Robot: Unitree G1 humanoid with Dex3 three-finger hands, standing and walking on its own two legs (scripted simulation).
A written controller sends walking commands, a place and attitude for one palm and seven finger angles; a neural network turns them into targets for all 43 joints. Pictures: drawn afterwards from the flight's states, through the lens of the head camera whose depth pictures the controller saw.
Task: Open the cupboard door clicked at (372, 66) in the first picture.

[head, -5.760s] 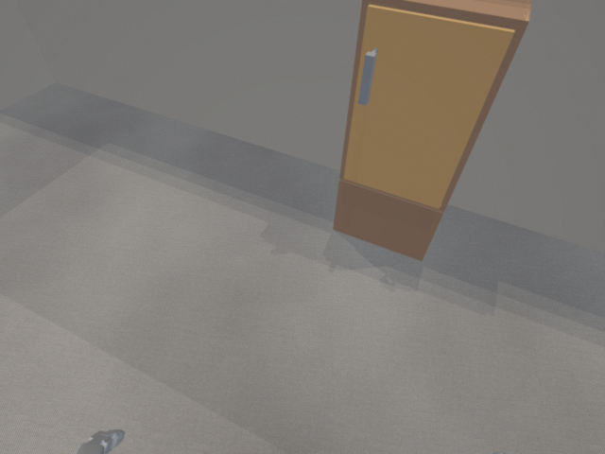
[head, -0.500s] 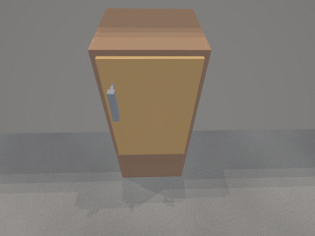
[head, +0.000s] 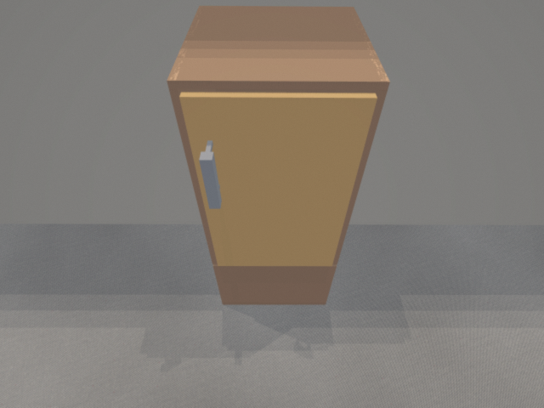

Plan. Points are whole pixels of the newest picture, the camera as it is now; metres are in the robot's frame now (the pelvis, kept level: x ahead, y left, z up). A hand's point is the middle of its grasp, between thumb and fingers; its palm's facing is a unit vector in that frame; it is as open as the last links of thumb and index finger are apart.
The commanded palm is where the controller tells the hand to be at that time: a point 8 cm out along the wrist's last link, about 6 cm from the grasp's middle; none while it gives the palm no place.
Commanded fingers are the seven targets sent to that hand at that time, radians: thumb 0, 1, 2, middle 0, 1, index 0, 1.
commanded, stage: look again from close up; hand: left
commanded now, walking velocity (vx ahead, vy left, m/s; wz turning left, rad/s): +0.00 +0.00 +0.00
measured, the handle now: (212, 175) +0.57 +0.16 -0.01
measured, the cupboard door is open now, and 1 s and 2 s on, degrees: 0 0 0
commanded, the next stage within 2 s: raise the hand with hooked fingers in 0.18 s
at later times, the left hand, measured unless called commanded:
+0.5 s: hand (154, 335) +0.22 +0.18 +0.00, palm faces +0.22 -0.97 -0.11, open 7.6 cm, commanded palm +0.12 +0.23 -0.06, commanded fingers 0.00 0.62 0.78 -0.22 -0.48 -0.22 -0.48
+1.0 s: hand (163, 358) +0.20 +0.18 -0.04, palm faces -0.08 -1.00 -0.04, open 10.4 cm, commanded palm +0.16 +0.25 -0.03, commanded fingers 0.00 0.04 0.53 -0.26 -0.86 -0.26 -0.86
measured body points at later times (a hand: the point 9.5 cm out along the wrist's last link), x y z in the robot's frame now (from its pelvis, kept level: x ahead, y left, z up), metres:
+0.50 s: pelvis +0.00 +0.00 -0.01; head +0.00 -0.01 +0.44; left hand +0.20 +0.24 +0.01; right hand +0.14 -0.25 -0.11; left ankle +0.03 +0.10 -0.73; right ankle -0.03 -0.13 -0.73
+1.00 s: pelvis -0.04 -0.04 -0.09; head +0.02 -0.04 +0.35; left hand +0.20 +0.23 -0.04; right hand +0.14 -0.26 -0.18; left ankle +0.03 +0.10 -0.73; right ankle -0.03 -0.13 -0.73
